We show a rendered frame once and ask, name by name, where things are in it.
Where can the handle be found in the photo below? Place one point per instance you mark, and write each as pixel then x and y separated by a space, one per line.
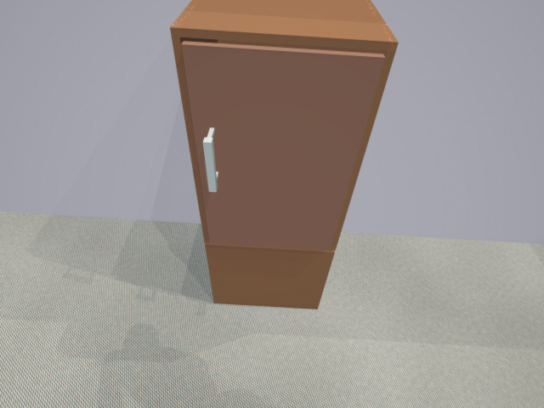
pixel 212 175

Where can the cupboard door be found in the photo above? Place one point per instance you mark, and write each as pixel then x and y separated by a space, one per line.
pixel 288 127

